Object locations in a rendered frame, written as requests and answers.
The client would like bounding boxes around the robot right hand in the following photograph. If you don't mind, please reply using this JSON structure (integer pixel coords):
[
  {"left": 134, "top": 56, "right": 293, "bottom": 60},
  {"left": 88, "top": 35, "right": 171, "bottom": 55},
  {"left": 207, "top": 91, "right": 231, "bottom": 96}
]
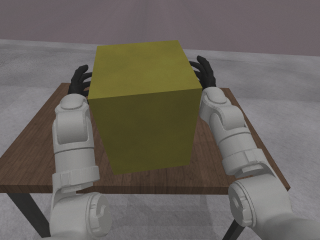
[{"left": 189, "top": 55, "right": 217, "bottom": 91}]

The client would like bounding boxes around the robot left forearm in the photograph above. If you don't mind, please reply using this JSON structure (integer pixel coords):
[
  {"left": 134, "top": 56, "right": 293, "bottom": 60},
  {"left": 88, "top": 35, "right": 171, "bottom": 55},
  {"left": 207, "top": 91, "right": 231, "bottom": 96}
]
[{"left": 49, "top": 93, "right": 100, "bottom": 235}]

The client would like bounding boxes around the robot left hand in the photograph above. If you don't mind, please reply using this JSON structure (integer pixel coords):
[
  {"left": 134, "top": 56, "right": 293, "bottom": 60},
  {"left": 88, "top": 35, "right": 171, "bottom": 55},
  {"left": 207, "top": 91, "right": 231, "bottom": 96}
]
[{"left": 67, "top": 64, "right": 93, "bottom": 105}]

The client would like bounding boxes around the table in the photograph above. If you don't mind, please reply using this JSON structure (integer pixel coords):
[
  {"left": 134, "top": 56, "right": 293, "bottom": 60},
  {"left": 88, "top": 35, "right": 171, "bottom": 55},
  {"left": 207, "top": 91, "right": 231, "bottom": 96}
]
[{"left": 0, "top": 82, "right": 291, "bottom": 240}]

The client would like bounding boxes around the robot left upper arm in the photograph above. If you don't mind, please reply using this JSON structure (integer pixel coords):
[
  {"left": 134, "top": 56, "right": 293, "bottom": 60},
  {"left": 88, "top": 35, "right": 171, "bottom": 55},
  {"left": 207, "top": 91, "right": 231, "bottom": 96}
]
[{"left": 36, "top": 192, "right": 112, "bottom": 240}]

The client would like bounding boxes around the robot right upper arm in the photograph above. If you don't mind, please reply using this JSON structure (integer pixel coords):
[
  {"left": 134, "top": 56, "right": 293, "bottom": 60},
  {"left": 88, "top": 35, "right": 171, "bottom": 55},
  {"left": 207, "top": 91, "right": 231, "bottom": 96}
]
[{"left": 228, "top": 173, "right": 320, "bottom": 240}]

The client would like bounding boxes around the carton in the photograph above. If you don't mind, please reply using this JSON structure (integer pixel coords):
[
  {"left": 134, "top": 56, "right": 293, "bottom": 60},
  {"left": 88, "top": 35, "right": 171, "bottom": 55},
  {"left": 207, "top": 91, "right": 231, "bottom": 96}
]
[{"left": 87, "top": 40, "right": 203, "bottom": 175}]

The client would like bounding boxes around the robot right forearm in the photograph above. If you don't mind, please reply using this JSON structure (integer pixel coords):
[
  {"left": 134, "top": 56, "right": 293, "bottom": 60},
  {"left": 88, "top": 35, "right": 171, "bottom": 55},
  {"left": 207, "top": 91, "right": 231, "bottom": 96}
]
[{"left": 199, "top": 86, "right": 293, "bottom": 211}]

